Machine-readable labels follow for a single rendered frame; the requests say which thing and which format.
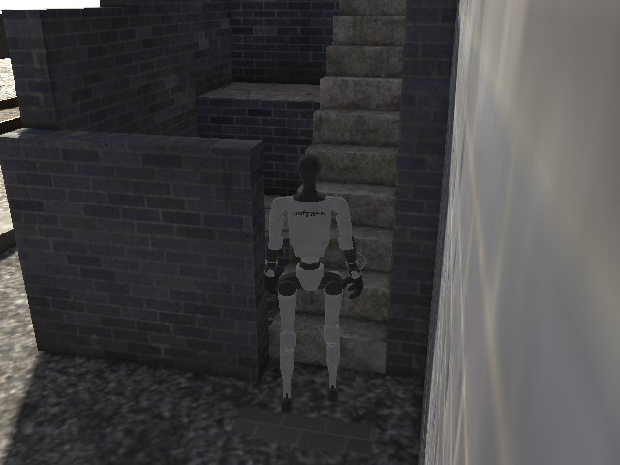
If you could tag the robot left hand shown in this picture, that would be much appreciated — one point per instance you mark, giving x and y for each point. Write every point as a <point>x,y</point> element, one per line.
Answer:
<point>269,281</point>

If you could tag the left robot shin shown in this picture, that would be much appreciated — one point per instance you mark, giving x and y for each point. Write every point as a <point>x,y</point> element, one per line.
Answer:
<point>287,359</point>

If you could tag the robot right hand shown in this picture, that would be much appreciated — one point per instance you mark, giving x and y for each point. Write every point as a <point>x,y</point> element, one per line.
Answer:
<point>358,285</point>

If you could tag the robot left forearm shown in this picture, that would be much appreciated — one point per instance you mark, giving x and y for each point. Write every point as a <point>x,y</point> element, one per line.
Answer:
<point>271,261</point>

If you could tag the robot left upper arm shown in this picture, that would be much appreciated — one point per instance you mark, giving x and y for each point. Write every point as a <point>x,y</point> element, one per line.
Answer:
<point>279,205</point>

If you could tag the robot right upper arm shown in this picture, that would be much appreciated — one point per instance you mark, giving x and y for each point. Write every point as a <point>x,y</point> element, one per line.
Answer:
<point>340,206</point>

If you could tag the robot right forearm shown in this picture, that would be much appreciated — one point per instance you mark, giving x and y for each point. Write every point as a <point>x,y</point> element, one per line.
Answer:
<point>352,261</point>

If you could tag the robot torso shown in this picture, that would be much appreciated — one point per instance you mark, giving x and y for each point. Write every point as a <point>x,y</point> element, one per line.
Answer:
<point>309,233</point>

